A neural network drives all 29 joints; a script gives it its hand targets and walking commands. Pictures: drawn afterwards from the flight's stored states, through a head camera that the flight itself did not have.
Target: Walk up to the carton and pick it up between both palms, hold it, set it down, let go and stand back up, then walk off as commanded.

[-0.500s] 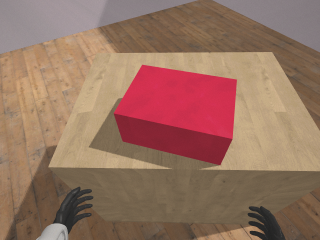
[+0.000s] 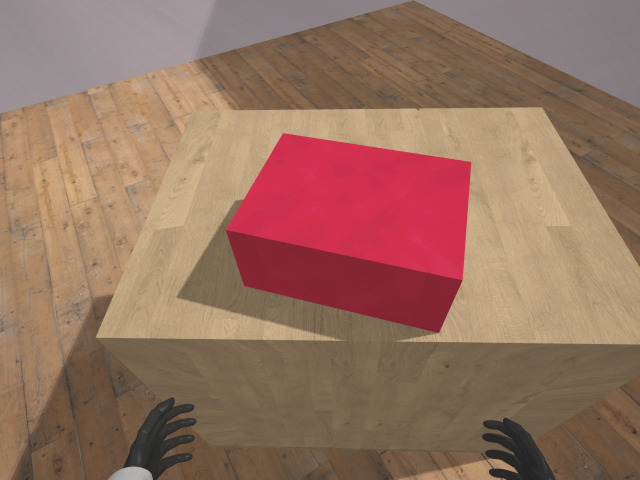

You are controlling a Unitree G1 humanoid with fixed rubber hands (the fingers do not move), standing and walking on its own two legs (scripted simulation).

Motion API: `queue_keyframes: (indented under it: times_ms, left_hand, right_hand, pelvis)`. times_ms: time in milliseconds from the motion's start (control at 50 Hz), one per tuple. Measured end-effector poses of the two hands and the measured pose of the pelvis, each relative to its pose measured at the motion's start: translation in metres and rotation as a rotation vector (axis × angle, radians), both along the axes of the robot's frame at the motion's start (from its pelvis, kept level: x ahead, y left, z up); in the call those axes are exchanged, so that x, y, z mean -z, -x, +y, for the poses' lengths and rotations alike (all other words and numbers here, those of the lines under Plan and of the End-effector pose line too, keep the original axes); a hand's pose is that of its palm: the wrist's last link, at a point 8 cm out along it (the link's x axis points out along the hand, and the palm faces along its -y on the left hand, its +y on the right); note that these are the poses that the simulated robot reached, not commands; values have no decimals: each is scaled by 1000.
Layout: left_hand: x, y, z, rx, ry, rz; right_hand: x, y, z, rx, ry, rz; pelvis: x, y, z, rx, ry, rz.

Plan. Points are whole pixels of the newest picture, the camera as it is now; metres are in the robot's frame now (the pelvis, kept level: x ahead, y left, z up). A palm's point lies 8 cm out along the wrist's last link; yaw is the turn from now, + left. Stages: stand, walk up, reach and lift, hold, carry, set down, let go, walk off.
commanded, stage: let go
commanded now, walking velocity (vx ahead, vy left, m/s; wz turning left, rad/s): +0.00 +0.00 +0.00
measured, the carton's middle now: (355, 225) +0.50 +0.00 +0.00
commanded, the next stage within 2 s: stand in 0.34 s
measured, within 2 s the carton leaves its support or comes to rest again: neither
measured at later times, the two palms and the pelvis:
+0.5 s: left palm (133, 471) +0.15 +0.27 -0.07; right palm out of the picture +0.15 -0.24 -0.09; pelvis +0.01 +0.00 +0.00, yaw +0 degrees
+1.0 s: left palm out of the picture +0.12 +0.30 -0.09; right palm out of the picture +0.15 -0.25 -0.09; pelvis +0.02 +0.00 +0.00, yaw +0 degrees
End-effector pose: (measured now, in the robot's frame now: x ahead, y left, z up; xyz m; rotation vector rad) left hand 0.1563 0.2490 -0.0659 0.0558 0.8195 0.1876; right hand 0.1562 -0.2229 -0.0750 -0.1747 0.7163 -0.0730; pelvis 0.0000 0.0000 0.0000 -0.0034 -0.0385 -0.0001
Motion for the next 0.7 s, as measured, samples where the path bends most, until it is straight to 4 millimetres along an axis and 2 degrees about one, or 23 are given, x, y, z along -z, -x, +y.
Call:
queue_keyframes:
  times_ms: [200,380,580,700]
  left_hand:
    - [6,2,-6,-13,-7,24]
    - [12,2,-13,0,-8,36]
    - [5,5,34,64,-180,31]
    - [6,12,47,59,-204,55]
  right_hand:
    - [12,4,0,-22,-14,46]
    - [11,3,-1,-37,-2,40]
    - [9,0,-23,-46,86,103]
    - [7,-2,-26,-44,96,99]
  pelvis:
    - [0,-3,0,0,0,4]
    - [0,-4,-1,1,0,6]
    - [0,-14,0,0,0,20]
    - [0,-16,0,0,0,22]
